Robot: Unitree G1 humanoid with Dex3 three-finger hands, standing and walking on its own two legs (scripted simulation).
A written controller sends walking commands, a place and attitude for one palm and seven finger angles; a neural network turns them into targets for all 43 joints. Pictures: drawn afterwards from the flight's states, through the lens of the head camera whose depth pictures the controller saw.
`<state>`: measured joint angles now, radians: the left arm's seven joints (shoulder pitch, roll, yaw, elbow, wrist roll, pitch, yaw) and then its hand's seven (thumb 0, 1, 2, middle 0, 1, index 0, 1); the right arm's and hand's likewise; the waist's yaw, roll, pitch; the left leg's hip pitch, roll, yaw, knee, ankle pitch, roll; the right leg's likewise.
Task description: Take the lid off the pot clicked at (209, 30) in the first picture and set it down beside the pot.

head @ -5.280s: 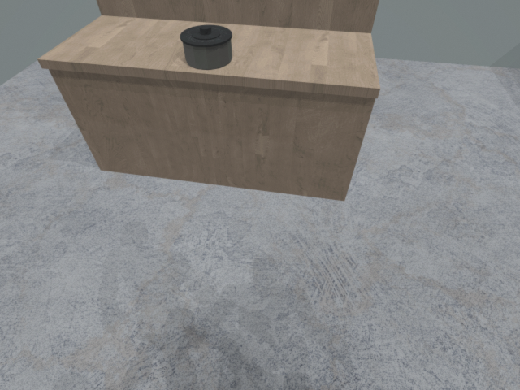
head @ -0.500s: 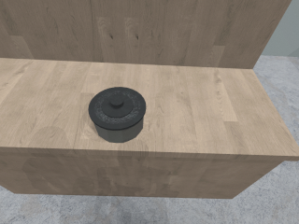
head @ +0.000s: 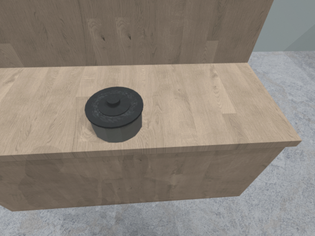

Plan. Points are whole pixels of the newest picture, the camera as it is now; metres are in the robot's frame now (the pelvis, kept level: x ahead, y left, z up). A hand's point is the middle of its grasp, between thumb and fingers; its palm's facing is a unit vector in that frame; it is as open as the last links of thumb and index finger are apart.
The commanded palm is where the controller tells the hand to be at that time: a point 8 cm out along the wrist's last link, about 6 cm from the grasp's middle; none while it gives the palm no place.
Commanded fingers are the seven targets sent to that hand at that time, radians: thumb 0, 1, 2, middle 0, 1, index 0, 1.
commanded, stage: come to a stop and stand still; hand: left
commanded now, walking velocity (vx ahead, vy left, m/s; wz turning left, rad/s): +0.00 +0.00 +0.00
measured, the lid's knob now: (113, 100) +0.53 +0.18 +0.02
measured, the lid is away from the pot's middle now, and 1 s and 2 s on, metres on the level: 0.00 0.00 0.00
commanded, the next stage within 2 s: look again from close up in 0.74 s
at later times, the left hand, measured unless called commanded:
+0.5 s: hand out of the picture +0.01 +0.20 -0.17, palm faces +0.00 -0.98 -0.22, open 7.4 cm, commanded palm none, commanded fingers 0.00 0.90 0.90 -0.20 -0.30 -0.20 -0.30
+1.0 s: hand out of the picture +0.03 +0.19 -0.16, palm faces +0.01 -0.98 -0.22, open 7.4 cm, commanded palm none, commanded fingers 0.00 0.90 0.90 -0.20 -0.30 -0.20 -0.30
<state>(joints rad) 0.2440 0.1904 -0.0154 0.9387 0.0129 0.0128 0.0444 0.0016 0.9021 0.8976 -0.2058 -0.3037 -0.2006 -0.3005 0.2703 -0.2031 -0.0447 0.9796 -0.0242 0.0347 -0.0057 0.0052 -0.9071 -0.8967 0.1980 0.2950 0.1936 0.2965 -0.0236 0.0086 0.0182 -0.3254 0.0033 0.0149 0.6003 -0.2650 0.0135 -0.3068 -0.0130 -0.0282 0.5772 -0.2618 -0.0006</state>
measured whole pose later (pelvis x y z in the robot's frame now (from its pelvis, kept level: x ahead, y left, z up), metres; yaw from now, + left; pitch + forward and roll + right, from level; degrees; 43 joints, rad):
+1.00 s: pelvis +0.02 +0.01 +0.01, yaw -1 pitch -1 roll +0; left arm 0.30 0.17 -0.01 1.06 0.02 -0.01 0.04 0.00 0.90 0.90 -0.20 -0.30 -0.20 -0.30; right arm 0.24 -0.17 -0.02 1.10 -0.01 -0.01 -0.01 0.00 -0.92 -0.90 0.20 0.30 0.20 0.30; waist 0.01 0.01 0.03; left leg -0.22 -0.02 0.04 0.47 -0.24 0.03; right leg -0.22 -0.03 -0.01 0.48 -0.24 0.02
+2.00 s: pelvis +0.02 +0.01 +0.01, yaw +0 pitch -2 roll +0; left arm 0.43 0.17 -0.02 0.40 0.00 0.00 0.12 0.02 0.95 0.90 -0.37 -0.48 -0.36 -0.48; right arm 0.25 -0.25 -0.02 0.82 0.03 -0.20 -0.02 0.02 -0.93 -0.90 0.20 0.30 0.20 0.30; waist -0.02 0.04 -0.02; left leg -0.23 -0.03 0.02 0.52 -0.26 0.02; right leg -0.23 -0.04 -0.03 0.54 -0.28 0.02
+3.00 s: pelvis +0.06 +0.01 +0.01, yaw +1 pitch -1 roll +0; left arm 0.67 0.25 0.11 -0.22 -0.01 -0.02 0.09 0.01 0.89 0.90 -1.30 -1.50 -1.29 -1.50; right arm 0.18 -0.20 0.01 0.59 0.01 -0.16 -0.07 0.01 -0.90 -0.90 0.20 0.30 0.20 0.30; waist 0.06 0.04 -0.01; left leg -0.20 -0.02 0.00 0.53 -0.32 0.02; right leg -0.17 -0.03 -0.04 0.50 -0.32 0.02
